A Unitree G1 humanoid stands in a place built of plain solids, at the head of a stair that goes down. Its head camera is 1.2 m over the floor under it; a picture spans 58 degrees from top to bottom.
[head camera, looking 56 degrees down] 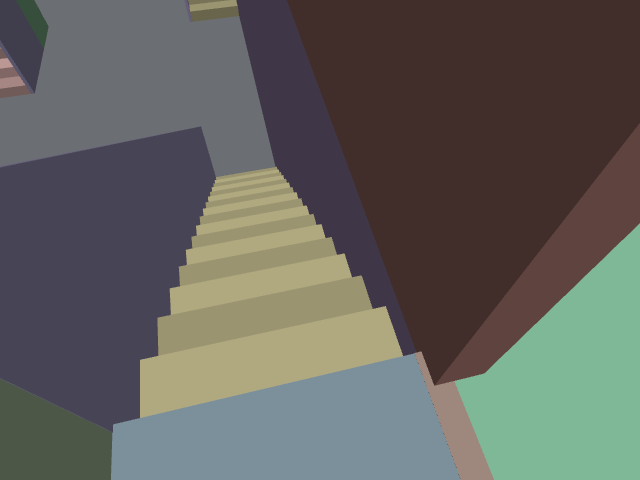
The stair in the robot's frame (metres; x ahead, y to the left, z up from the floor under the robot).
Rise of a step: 0.20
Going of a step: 0.24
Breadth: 0.85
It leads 13 degrees to the left of straight ahead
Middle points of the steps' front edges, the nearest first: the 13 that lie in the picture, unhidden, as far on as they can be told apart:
0.33 0.12 0.00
0.57 0.18 -0.20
0.81 0.24 -0.41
1.05 0.29 -0.61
1.28 0.35 -0.81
1.52 0.40 -1.02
1.76 0.46 -1.22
2.00 0.52 -1.42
2.24 0.57 -1.63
2.48 0.63 -1.83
2.72 0.68 -2.03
2.95 0.74 -2.24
3.19 0.80 -2.44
